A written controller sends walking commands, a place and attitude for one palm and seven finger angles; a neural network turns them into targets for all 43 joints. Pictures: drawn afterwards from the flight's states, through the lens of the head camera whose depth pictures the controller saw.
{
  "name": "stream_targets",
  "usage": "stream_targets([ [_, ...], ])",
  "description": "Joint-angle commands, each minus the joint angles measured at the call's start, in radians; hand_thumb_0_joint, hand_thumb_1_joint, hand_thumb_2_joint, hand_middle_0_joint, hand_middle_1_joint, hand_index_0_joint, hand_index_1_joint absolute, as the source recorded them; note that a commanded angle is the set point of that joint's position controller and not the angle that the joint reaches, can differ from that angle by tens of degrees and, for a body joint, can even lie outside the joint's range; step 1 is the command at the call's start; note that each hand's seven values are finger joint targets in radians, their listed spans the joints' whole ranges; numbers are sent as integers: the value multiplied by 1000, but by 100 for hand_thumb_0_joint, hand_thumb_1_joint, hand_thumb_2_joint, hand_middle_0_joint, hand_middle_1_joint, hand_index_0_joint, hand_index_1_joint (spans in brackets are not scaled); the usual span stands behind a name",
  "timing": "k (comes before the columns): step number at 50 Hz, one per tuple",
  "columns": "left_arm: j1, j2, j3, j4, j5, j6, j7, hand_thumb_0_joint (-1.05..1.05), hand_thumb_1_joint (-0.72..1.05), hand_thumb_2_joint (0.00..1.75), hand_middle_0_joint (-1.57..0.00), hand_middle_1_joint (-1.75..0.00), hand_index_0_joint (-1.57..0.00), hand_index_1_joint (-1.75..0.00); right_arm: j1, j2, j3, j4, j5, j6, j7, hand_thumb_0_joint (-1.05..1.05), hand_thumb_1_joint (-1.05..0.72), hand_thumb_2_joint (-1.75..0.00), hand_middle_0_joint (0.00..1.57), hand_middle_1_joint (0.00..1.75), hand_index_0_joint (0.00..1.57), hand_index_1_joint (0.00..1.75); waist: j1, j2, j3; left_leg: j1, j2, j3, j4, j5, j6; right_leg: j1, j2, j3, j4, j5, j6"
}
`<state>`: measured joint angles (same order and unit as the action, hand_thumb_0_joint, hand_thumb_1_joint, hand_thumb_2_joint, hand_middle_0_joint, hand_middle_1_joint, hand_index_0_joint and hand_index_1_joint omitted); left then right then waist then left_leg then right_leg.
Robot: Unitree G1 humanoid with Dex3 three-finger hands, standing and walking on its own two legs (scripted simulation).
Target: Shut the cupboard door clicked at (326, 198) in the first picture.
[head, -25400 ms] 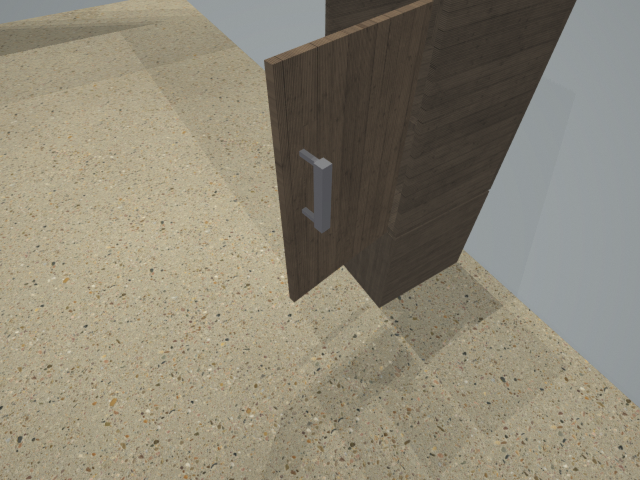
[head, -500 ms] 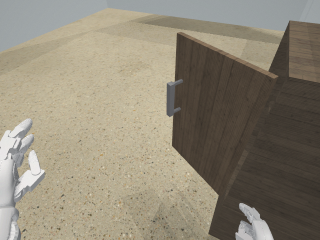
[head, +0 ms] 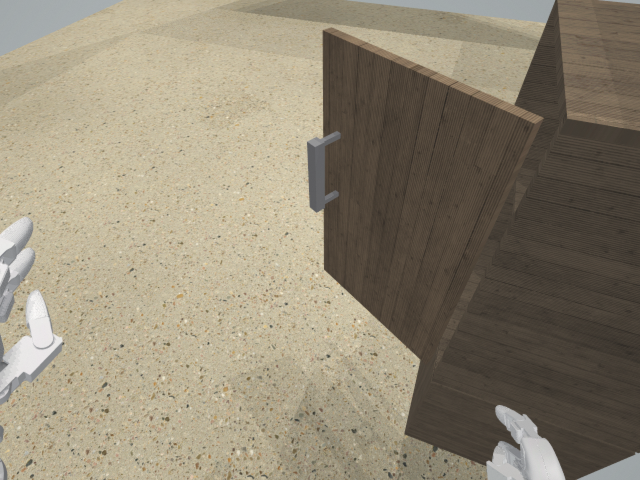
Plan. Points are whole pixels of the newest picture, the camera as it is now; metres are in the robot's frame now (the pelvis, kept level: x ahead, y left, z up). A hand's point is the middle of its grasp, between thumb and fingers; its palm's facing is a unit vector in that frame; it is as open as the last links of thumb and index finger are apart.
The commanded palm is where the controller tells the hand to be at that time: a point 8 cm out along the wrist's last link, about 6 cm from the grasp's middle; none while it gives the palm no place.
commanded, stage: step back with the hand held close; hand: left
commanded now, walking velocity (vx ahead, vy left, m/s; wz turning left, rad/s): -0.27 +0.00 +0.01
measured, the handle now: (325, 172) +0.63 +0.04 +0.02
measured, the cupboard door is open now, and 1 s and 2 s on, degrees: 61 61 61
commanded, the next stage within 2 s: stop stepping back and stand still in 1.02 s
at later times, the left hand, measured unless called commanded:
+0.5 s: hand (35, 429) +0.13 +0.24 +0.15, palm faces +0.29 -0.83 -0.47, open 7.4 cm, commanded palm +0.07 +0.29 +0.19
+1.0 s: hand out of the picture +0.01 +0.29 +0.18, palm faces +0.47 -0.74 -0.47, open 7.4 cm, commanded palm -0.06 +0.32 +0.19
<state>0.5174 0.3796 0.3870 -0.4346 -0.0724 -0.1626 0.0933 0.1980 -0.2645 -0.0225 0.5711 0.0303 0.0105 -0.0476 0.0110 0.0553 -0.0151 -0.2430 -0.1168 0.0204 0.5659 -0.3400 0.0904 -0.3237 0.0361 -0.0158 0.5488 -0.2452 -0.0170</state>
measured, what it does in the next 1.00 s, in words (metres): walks backwards: right foot, then left foot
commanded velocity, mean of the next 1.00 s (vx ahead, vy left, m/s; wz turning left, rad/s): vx -0.34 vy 0.00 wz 0.02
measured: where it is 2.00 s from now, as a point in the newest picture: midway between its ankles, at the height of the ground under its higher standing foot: outside the picture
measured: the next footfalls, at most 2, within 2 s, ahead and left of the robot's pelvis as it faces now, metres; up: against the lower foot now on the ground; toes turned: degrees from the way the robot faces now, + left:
right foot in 0.24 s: -0.03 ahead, -0.12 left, +0.00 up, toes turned +1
left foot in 0.82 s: -0.04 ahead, +0.08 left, +0.00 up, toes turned +6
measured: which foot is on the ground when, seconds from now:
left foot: down 0.00-0.70, up 0.72-0.80, down 0.82-1.00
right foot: down 0.00-0.16, up 0.18-0.22, down 0.24-0.86, up 0.88-1.00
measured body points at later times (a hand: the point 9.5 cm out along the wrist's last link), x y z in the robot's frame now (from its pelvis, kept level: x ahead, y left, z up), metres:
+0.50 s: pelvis -0.09 -0.01 +0.00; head -0.05 +0.02 +0.45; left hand +0.11 +0.28 +0.18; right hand +0.09 -0.25 -0.07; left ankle -0.03 +0.03 -0.73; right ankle -0.07 -0.12 -0.73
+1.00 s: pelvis -0.18 +0.01 +0.00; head -0.16 +0.06 +0.45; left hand -0.03 +0.32 +0.21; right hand -0.01 -0.22 -0.07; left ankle -0.08 +0.08 -0.73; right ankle -0.23 -0.14 -0.66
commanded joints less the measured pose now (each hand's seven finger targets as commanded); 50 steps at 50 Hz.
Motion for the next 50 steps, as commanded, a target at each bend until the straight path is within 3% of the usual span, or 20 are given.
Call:
stream_targets([
  [1,4,255,203,-273,-7,-71,38,0,90,90,-20,-30,-20,-30,-87,-106,-48,-193,1,-27,-16,0,-90,-90,20,30,20,30,-1,-19,-210,-93,214,-173,-47,555,-113,215,-170,171,97,454,-58],
  [7,-25,234,196,-254,-5,-78,28,0,90,90,-20,-30,-20,-30,-80,-115,-54,-206,-26,-24,-24,0,-90,-90,20,30,20,30,3,79,-98,-127,334,-256,-209,690,-106,132,-39,65,203,0,15],
  [9,-55,213,182,-236,5,-85,25,0,90,90,-20,-30,-20,-30,-75,-121,-62,-203,-38,-33,-20,0,-90,-90,20,30,20,30,5,98,-63,-216,346,-250,-262,573,-127,187,-25,48,246,-60,17],
  [12,-55,186,155,-161,18,-87,25,0,90,90,-20,-30,-20,-30,-67,-119,-55,-198,-29,-34,-21,0,-90,-90,20,30,20,30,-6,-26,6,-292,347,-254,-253,296,-29,195,-47,83,167,-2,16],
  [14,-57,175,142,-137,25,-94,24,0,90,90,-20,-30,-20,-30,-74,-124,-52,-198,-25,-38,-21,0,-90,-90,20,30,20,30,-12,-63,30,-328,321,-257,-257,134,-35,204,-52,94,90,61,12],
  [17,-75,203,146,-201,19,-116,28,0,90,90,-20,-30,-20,-30,-86,-127,-51,-199,-16,-44,-21,0,-90,-90,20,30,20,30,-8,-28,-100,-209,271,-215,-179,335,-70,207,-93,132,67,273,-6],
  [20,-18,249,188,-319,12,-125,34,0,90,90,-20,-30,-20,-30,-83,-113,-51,-208,-17,-57,-15,0,-90,-90,20,30,20,30,7,39,-261,-51,288,-208,-162,510,-50,200,-61,91,89,167,14],
  [22,23,260,205,-394,6,-126,36,0,90,90,-20,-30,-20,-30,-93,-108,-43,-227,-19,-60,-14,0,-90,-90,20,30,20,30,10,93,-297,-76,305,-218,-183,428,-33,228,-44,82,108,74,20],
  [25,73,301,275,-411,10,-127,47,0,90,90,-20,-30,-20,-30,-91,-114,-41,-230,-27,-69,-20,0,-90,-90,20,30,20,30,10,127,-230,-286,319,-261,-255,101,-2,323,-23,72,117,30,19],
  [29,47,250,260,-248,27,-128,53,0,90,90,-20,-30,-20,-30,-81,-114,-45,-215,-21,-56,-34,0,-90,-90,20,30,20,30,-14,28,-60,-561,264,-239,-245,-341,9,333,-79,171,69,25,-21],
  [31,-6,224,223,-167,35,-124,53,0,90,90,-20,-30,-20,-30,-69,-112,-54,-197,-21,-51,-31,0,-90,-90,20,30,20,30,-23,-50,1,-523,230,-217,-138,-324,-12,184,-150,271,-41,-127,-53],
  [34,-60,183,131,-102,29,-125,67,0,90,90,-20,-30,-20,-30,-46,-99,-60,-154,-15,-53,-9,0,-90,-90,20,30,20,30,-36,-201,40,-206,163,-173,169,-146,-61,-228,-310,401,-260,-310,-120],
  [38,-85,211,99,-185,35,-119,81,0,90,90,-20,-30,-20,-30,-48,-80,-57,-153,-1,-52,-2,0,-90,-90,20,30,20,30,-35,-257,-43,-117,136,-85,269,-81,-66,-219,-332,298,-252,-148,-112],
  [41,-113,283,145,-362,40,-140,89,0,90,90,-20,-30,-20,-30,-79,-81,-35,-159,-16,-61,-21,0,-90,-90,20,30,20,30,-32,-68,-49,-99,147,-71,-37,-61,-48,-185,-220,165,-142,-168,-40],
  [42,-107,294,165,-413,42,-152,93,0,90,90,-20,-30,-20,-30,-83,-98,-35,-164,-24,-72,-31,0,-90,-90,20,30,20,30,-29,75,-49,-201,219,-181,-162,-143,-8,-118,-142,121,-35,-174,-9],
  [44,-89,309,234,-468,75,-172,98,0,90,90,-20,-30,-20,-30,-100,-98,-37,-173,-37,-106,-37,0,-90,-90,20,30,20,30,-14,391,-108,-539,457,-412,-426,-458,87,197,23,29,421,-93,38],
  [45,-97,351,271,-475,80,-171,99,0,90,90,-20,-30,-20,-30,-97,-83,-38,-166,-43,-121,-37,0,-90,-90,20,30,20,30,-18,354,-119,-617,494,-450,-483,-450,94,255,33,50,597,-132,41],
  [46,-107,345,284,-516,61,-179,94,0,90,90,-20,-30,-20,-30,-89,-73,-53,-154,-45,-135,-32,0,-90,-90,20,30,20,30,-16,277,-149,-540,492,-401,-462,-367,77,207,41,59,666,-171,39],
  [47,-74,329,295,-469,53,-180,88,0,90,90,-20,-30,-20,-30,-91,-79,-66,-138,-44,-146,-26,0,-90,-90,20,30,20,30,-6,195,-162,-463,477,-358,-406,-305,66,168,48,61,654,-198,36],
  [50,-10,220,234,-351,20,-161,79,0,90,90,-20,-30,-20,-30,-69,-61,-71,-94,-42,-177,-18,0,-90,-90,20,30,20,30,1,135,-160,-171,394,-232,-342,-121,7,18,32,-7,419,-266,37],
])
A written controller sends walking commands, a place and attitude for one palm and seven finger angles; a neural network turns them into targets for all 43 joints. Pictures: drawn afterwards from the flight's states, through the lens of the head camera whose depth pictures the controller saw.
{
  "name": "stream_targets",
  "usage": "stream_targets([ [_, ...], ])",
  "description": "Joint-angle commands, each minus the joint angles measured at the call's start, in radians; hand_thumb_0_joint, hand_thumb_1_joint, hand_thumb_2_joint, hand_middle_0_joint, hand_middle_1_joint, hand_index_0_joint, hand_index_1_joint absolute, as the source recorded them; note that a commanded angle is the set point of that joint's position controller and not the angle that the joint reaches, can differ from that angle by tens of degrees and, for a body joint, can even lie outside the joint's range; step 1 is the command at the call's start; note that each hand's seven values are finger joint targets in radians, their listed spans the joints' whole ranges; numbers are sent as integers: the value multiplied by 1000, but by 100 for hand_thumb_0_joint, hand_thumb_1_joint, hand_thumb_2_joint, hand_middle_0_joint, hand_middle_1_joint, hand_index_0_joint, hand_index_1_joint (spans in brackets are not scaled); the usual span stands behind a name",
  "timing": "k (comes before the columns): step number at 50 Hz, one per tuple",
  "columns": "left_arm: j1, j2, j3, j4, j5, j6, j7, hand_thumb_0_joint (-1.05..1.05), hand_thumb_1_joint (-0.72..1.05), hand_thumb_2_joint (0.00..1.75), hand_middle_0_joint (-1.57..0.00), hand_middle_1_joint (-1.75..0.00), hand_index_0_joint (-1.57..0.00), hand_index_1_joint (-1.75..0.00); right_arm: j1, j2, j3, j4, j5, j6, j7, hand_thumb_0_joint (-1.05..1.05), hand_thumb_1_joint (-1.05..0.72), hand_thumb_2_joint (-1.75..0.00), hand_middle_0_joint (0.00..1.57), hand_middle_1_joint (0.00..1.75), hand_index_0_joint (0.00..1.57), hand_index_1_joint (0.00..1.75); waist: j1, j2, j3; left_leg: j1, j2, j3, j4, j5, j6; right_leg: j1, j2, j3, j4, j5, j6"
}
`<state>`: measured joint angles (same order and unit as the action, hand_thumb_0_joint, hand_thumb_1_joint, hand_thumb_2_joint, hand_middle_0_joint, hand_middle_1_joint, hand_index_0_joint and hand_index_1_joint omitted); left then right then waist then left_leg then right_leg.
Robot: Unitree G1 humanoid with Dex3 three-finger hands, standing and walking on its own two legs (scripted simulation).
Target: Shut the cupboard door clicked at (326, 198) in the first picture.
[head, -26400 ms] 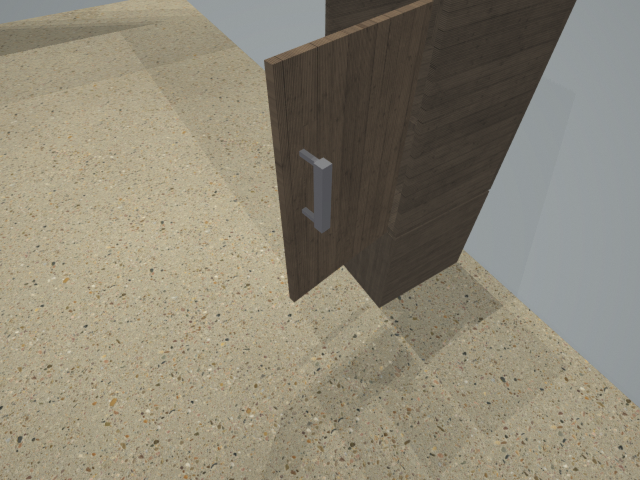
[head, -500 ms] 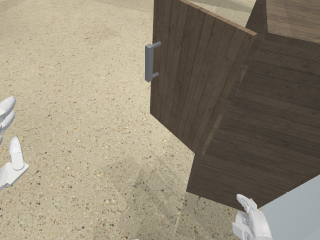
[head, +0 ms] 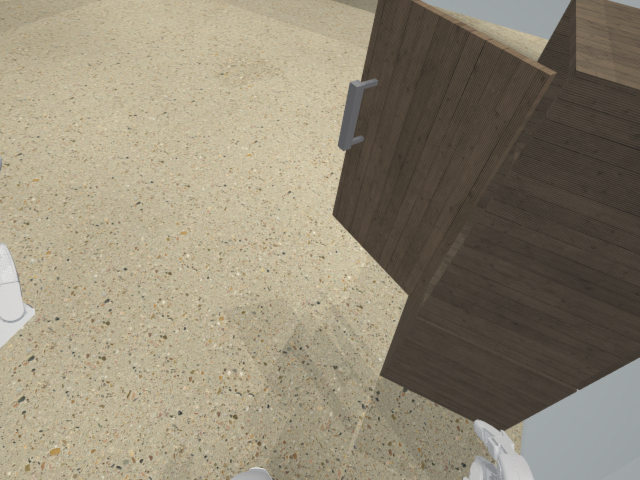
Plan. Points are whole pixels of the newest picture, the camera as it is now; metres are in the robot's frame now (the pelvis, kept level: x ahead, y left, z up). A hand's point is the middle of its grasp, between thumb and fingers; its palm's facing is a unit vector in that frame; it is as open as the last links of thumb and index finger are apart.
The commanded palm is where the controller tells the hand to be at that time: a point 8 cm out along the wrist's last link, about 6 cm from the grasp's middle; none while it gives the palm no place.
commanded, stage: step back with the hand held close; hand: left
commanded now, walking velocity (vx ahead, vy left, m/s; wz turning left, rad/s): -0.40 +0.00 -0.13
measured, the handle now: (357, 115) +0.81 -0.03 +0.03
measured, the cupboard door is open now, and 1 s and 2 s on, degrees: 61 61 61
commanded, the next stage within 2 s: stop stepping back and stand still in 0.02 s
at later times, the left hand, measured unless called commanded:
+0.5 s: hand out of the picture +0.15 +0.27 +0.20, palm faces +0.41 -0.84 -0.36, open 7.4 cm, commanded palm +0.09 +0.29 +0.19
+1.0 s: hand out of the picture +0.16 +0.30 +0.18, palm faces +0.38 -0.81 -0.44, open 7.4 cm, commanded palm +0.09 +0.34 +0.19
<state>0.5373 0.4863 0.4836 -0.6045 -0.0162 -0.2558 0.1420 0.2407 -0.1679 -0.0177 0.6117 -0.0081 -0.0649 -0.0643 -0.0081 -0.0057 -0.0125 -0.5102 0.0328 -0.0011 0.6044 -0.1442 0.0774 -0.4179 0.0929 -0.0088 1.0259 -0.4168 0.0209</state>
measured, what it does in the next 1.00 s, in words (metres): steps on the spot: right foot, then left foot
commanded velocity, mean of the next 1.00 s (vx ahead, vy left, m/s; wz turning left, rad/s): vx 0.09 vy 0.01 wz -0.01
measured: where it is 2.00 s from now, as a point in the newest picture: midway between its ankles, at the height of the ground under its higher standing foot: outside the picture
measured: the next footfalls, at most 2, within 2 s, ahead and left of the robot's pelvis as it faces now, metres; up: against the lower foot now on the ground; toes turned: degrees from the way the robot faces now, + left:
right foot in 0.24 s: -0.15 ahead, -0.09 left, +0.00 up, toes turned -7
left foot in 0.82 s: -0.02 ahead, +0.17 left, +0.00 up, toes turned -3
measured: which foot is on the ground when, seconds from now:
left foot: down 0.00-0.58, up 0.60-0.80, down 0.82-1.00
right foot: up 0.00-0.22, down 0.24-0.84, up 0.86-0.94, down 0.96-1.00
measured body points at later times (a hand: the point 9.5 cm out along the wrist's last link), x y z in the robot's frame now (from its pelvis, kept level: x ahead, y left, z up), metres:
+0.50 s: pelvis -0.09 +0.01 -0.01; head -0.11 +0.05 +0.44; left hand +0.12 +0.31 +0.21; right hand +0.00 -0.27 -0.08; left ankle +0.04 +0.07 -0.73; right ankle -0.21 -0.11 -0.72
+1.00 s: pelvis -0.08 +0.05 +0.00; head -0.08 +0.07 +0.45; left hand +0.13 +0.34 +0.21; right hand +0.07 -0.18 -0.08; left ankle -0.06 +0.17 -0.73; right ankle -0.11 -0.05 -0.73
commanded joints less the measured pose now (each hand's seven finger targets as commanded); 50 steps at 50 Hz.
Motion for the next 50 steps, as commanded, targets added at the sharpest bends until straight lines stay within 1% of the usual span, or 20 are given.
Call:
stream_targets([
  [1,-26,86,97,-151,-43,-63,25,0,90,90,-20,-30,-20,-30,-98,-150,-63,-112,-1,-111,-1,0,-90,-90,20,30,20,30,13,171,-148,173,230,-200,-398,-279,2,68,-15,-29,-142,-127,0],
  [6,-129,38,-11,-53,-50,-44,-4,0,90,90,-20,-30,-20,-30,-80,-165,-54,-48,-9,-125,5,0,-90,-90,20,30,20,30,-2,228,-207,427,232,-161,-413,29,-66,87,-15,-36,-540,-101,-17],
  [9,-83,109,36,-105,-56,-34,-13,0,90,90,-20,-30,-20,-30,-101,-156,-47,-90,10,-104,8,0,-90,-90,20,30,20,30,31,129,-259,435,135,-28,-316,-45,-116,209,-38,-43,-772,69,-41],
  [14,-36,241,161,-292,-77,-16,11,0,90,90,-20,-30,-20,-30,-143,-111,-11,-155,14,-58,-3,0,-90,-90,20,30,20,30,37,-80,-208,296,12,58,181,-118,-100,51,-352,132,-785,96,-182],
  [15,-35,287,203,-332,-76,-2,13,0,90,90,-20,-30,-20,-30,-137,-123,-22,-157,25,-56,-3,0,-90,-90,20,30,20,30,33,-161,-206,257,6,38,226,-98,-96,72,-333,145,-764,93,-195],
  [19,-79,176,133,-175,-61,30,32,0,90,90,-20,-30,-20,-30,-112,-158,-14,-125,25,-64,-33,0,-90,-90,20,30,20,30,-33,166,-32,341,28,9,-41,-61,-60,11,-204,-8,-564,158,-90],
  [22,-170,148,105,-20,-46,39,42,0,90,90,-20,-30,-20,-30,-103,-193,-18,-123,17,-73,-49,0,-90,-90,20,30,20,30,-28,369,39,181,173,-329,-428,-563,-38,44,-41,-68,-334,-91,-39],
  [24,-182,133,87,10,-42,41,34,0,90,90,-20,-30,-20,-30,-86,-183,-20,-128,15,-73,-40,0,-90,-90,20,30,20,30,-2,289,53,10,183,-318,-521,-639,-98,178,-16,-83,-311,-145,-54],
  [26,-103,110,68,11,-46,40,22,0,90,90,-20,-30,-20,-30,-86,-175,-33,-132,20,-67,-30,0,-90,-90,20,30,20,30,19,186,-25,-28,120,-181,-451,-553,-128,325,-16,-98,-479,-133,-62],
  [27,-35,97,53,-7,-45,40,17,0,90,90,-20,-30,-20,-30,-81,-171,-39,-144,25,-57,-22,0,-90,-90,20,30,20,30,22,100,-67,-20,50,-77,-298,-479,-136,347,-62,-41,-579,-160,-73],
  [28,28,106,56,-46,-44,35,12,0,90,90,-20,-30,-20,-30,-88,-160,-47,-154,28,-41,-12,0,-90,-90,20,30,20,30,26,-88,-81,26,-42,45,62,-319,-125,218,-207,149,-746,-291,-120],
  [29,25,132,65,-116,-47,33,17,0,90,90,-20,-30,-20,-30,-115,-168,-55,-146,29,-27,-3,0,-90,-90,20,30,20,30,30,-281,-29,-39,-82,36,428,-252,-121,41,-436,478,-930,-426,-205],
  [30,33,162,113,-143,-48,23,32,0,90,90,-20,-30,-20,-30,-110,-193,-62,-134,28,-29,7,0,-90,-90,20,30,20,30,25,-251,18,-149,-54,-20,598,-218,-117,12,-484,535,-955,-329,-259],
  [34,-35,157,103,-103,-13,-12,44,0,90,90,-20,-30,-20,-30,-84,-142,-26,-107,16,-49,-4,0,-90,-90,20,30,20,30,-11,-86,10,-164,71,-9,352,-200,-89,199,-356,173,-758,59,-197],
  [39,-177,116,44,-50,-5,-4,67,0,90,90,-20,-30,-20,-30,-64,-147,-38,-83,6,-108,-48,0,-90,-90,20,30,20,30,8,37,-56,298,-28,148,-120,-71,-61,153,-241,97,-586,229,-134],
  [41,-154,120,46,-141,-17,-4,66,0,90,90,-20,-30,-20,-30,-51,-194,-57,-111,16,-110,-51,0,-90,-90,20,30,20,30,-8,274,-176,570,152,-110,-160,166,8,17,-131,0,-260,257,-34],
  [42,-160,131,49,-164,-17,-8,66,0,90,90,-20,-30,-20,-30,-54,-187,-52,-126,16,-104,-43,0,-90,-90,20,30,20,30,-6,284,-184,611,250,-229,-156,368,61,-76,-96,-33,-192,-14,-10],
  [44,-131,142,72,-155,-19,-3,55,0,90,90,-20,-30,-20,-30,-59,-158,-38,-99,4,-106,-27,0,-90,-90,20,30,20,30,-12,219,-155,520,257,-230,-179,417,81,-54,-104,-23,-206,-70,-6],
  [47,-54,109,71,-129,-23,9,44,0,90,90,-20,-30,-20,-30,-94,-157,-23,-107,22,-101,-8,0,-90,-90,20,30,20,30,10,120,-109,289,179,-44,-129,234,1,194,-104,-48,-498,165,-8],
  [50,33,134,110,-36,-30,19,43,0,90,90,-20,-30,-20,-30,-97,-142,-14,-121,19,-77,0,0,-90,-90,20,30,20,30,1,-21,-83,87,29,63,-16,-173,-69,266,-246,198,-625,318,-85],
])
